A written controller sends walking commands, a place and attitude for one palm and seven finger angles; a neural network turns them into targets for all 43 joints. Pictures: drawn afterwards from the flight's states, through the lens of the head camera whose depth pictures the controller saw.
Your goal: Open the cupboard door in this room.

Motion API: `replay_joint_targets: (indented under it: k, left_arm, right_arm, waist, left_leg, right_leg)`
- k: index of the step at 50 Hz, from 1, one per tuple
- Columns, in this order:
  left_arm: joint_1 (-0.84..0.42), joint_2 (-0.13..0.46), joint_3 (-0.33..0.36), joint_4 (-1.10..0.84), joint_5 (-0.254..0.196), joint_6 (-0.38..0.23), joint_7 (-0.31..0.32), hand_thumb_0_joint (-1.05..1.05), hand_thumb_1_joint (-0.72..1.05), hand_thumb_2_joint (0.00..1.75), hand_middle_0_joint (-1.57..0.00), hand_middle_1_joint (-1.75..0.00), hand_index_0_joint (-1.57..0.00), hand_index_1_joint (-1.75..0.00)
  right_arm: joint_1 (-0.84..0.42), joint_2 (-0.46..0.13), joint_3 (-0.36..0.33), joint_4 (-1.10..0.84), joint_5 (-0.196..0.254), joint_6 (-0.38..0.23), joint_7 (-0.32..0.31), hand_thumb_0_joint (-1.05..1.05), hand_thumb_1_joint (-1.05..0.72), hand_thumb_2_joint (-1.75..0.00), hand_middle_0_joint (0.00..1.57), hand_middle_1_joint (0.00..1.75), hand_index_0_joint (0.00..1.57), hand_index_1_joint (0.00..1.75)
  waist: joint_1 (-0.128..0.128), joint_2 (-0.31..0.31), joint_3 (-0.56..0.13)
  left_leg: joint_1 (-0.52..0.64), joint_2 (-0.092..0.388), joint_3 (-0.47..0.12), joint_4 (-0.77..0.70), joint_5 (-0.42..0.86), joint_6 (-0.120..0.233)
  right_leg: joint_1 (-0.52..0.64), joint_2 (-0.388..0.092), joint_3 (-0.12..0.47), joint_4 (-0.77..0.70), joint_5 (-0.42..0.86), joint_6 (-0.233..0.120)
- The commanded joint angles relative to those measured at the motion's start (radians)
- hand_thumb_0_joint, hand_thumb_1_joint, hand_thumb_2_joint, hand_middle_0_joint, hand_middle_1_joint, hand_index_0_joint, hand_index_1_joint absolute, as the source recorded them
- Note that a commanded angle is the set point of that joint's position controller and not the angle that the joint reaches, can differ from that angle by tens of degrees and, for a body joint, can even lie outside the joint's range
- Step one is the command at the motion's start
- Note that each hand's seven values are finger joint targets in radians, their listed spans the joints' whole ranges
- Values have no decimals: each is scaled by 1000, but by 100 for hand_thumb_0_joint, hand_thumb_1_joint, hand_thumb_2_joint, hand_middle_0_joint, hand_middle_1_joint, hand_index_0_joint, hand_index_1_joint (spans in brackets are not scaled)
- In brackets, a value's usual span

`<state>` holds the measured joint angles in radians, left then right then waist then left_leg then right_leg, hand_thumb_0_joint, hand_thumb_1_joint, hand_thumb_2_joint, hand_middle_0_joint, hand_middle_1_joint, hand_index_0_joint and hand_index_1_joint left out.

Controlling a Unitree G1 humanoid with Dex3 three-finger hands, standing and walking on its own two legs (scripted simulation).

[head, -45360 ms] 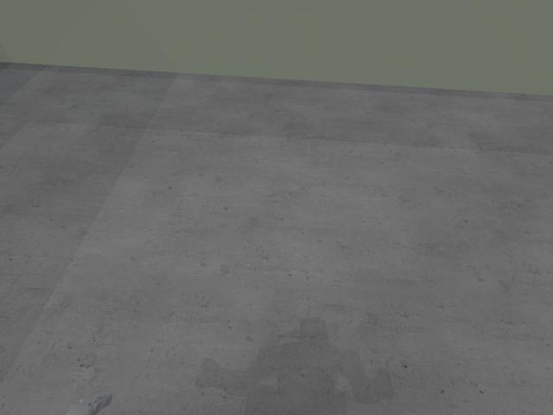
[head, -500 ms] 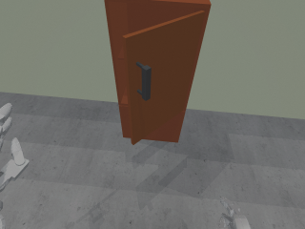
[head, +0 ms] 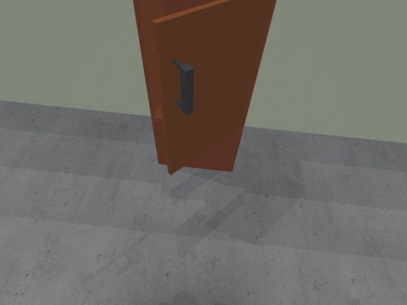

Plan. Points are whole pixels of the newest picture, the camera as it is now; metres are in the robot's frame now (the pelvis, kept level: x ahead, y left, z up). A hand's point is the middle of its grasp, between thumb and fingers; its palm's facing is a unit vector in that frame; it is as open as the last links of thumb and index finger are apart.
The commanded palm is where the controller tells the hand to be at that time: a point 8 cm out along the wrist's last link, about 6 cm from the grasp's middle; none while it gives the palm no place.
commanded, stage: let the arm hang, fingers relaxed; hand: left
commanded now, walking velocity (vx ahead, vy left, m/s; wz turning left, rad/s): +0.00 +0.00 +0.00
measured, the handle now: (182, 87) +0.63 +0.09 +0.06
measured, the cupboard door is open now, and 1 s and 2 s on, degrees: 47 47 47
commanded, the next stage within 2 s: look to check the result in 0.72 s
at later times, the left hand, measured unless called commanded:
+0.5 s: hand out of the picture +0.08 +0.23 -0.14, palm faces +0.01 -0.94 -0.33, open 7.4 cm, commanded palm none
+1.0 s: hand out of the picture +0.11 +0.22 -0.15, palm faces -0.01 -0.95 -0.30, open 7.4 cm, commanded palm none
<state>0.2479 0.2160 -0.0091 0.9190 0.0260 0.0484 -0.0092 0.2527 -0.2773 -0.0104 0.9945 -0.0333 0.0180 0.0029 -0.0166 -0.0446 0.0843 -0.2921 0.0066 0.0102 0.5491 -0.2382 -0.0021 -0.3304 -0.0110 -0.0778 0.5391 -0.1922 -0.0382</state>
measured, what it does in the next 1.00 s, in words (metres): stands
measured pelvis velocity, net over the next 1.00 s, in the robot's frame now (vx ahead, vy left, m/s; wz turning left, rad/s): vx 0.05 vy -0.01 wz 0.00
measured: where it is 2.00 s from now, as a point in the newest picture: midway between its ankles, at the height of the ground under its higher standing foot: outside the picture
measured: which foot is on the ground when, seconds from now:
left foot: down 0.00-1.00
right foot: down 0.00-1.00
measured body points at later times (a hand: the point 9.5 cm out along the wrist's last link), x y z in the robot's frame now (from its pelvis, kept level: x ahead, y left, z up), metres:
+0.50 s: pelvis +0.02 +0.00 +0.01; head +0.03 -0.02 +0.46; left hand +0.08 +0.28 -0.12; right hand +0.06 -0.26 -0.15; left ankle +0.04 +0.12 -0.73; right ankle +0.06 -0.10 -0.73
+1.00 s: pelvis +0.05 -0.01 +0.02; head +0.07 -0.02 +0.47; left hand +0.11 +0.27 -0.12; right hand +0.10 -0.28 -0.14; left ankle +0.04 +0.12 -0.73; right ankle +0.06 -0.10 -0.73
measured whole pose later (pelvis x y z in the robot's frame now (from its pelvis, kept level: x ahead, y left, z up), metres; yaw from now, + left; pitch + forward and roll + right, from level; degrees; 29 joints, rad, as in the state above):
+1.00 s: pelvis +0.05 -0.01 +0.02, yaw +0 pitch -1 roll +0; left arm 0.13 0.27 0.02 1.15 0.01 -0.01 0.00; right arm 0.14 -0.28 0.00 1.13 -0.03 0.00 -0.01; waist 0.00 0.02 0.06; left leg -0.11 0.02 0.01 0.32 -0.19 -0.02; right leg -0.16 0.01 -0.08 0.34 -0.16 -0.04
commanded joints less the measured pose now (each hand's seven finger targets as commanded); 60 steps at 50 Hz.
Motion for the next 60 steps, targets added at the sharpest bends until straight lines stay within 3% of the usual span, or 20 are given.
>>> replay_joint_targets:
  k: [1, 3, 8, 14, 20, 30, 34, 41, 53, 58, 60]
  left_arm:
    - [-29, 214, 69, -2, -7, -57, 19, 0, 90, 90, -20, -30, -20, -30]
    - [-39, 216, 70, 36, -8, -62, 19, 0, 90, 90, -20, -30, -20, -30]
    - [-57, 215, 67, 110, -11, -64, 21, 0, 90, 90, -20, -30, -20, -30]
    - [-79, 227, 68, 148, -12, -62, 24, 0, 90, 90, -20, -30, -20, -30]
    - [-97, 232, 68, 156, -12, -69, 27, 0, 90, 90, -20, -30, -20, -30]
    - [-129, 230, 63, 162, -14, -79, 29, 0, 90, 90, -20, -30, -20, -30]
    - [-134, 229, 62, 167, -13, -78, 28, 0, 90, 90, -20, -30, -20, -30]
    - [-139, 231, 62, 171, -15, -84, 29, 0, 90, 90, -20, -30, -20, -30]
    - [-140, 246, 62, 179, -15, -88, 31, 0, 90, 90, -20, -30, -20, -30]
    - [-141, 247, 60, 180, -15, -85, 30, 0, 90, 90, -20, -30, -20, -30]
    - [-139, 250, 60, 180, -15, -87, 30, 0, 90, 90, -20, -30, -20, -30]
  right_arm:
    - [-36, -126, -30, -42, 5, -22, -11, 0, -90, -90, 20, 30, 20, 30]
    - [-6, -129, -35, -19, 8, -21, -14, 0, -90, -90, 20, 30, 20, 30]
    - [32, -121, -36, 33, 10, -18, -17, 0, -90, -90, 20, 30, 20, 30]
    - [35, -127, -33, 69, 8, -18, -17, 0, -90, -90, 20, 30, 20, 30]
    - [3, -134, -31, 80, 9, -26, -16, 0, -90, -90, 20, 30, 20, 30]
    - [-61, -142, -24, 85, 11, -36, -19, 0, -90, -90, 20, 30, 20, 30]
    - [-83, -144, -21, 88, 10, -36, -20, 0, -90, -90, 20, 30, 20, 30]
    - [-96, -157, -22, 88, 11, -37, -23, 0, -90, -90, 20, 30, 20, 30]
    - [-107, -169, -23, 88, 14, -34, -25, 0, -90, -90, 20, 30, 20, 30]
    - [-115, -169, -22, 91, 13, -32, -24, 0, -90, -90, 20, 30, 20, 30]
    - [-113, -171, -21, 92, 13, -33, -23, 0, -90, -90, 20, 30, 20, 30]
  waist:
    - [22, 202, -91]
    - [15, 134, -82]
    - [9, 53, -44]
    - [10, 15, -14]
    - [15, 8, -38]
    - [18, 55, -79]
    - [20, 86, -70]
    - [14, 67, -109]
    - [9, 36, -115]
    - [11, 58, -84]
    - [11, 40, -93]
  left_leg:
    - [-40, 68, -111, -181, -146, 45]
    - [-21, 71, -109, -177, -119, 45]
    - [22, 69, -93, -178, -86, 44]
    - [27, 75, -94, -211, -77, 45]
    - [56, 84, -93, -233, 2, 44]
    - [103, 102, -93, -262, 130, 32]
    - [112, 100, -90, -272, 126, 28]
    - [156, 105, -85, -272, 165, 24]
    - [191, 110, -76, -272, 188, 24]
    - [183, 107, -72, -282, 156, 23]
    - [186, 108, -73, -284, 164, 23]
  right_leg:
    - [104, -106, 182, -195, -217, -42]
    - [105, -113, 186, -224, -218, -45]
    - [74, -122, 180, -271, -246, -47]
    - [76, -116, 165, -279, -250, -35]
    - [122, -114, 156, -265, -152, -28]
    - [199, -116, 136, -239, 58, -19]
    - [198, -118, 135, -250, 50, -16]
    - [225, -119, 136, -255, 122, -18]
    - [233, -120, 136, -263, 189, -17]
    - [213, -119, 143, -278, 141, -16]
    - [223, -120, 143, -277, 153, -15]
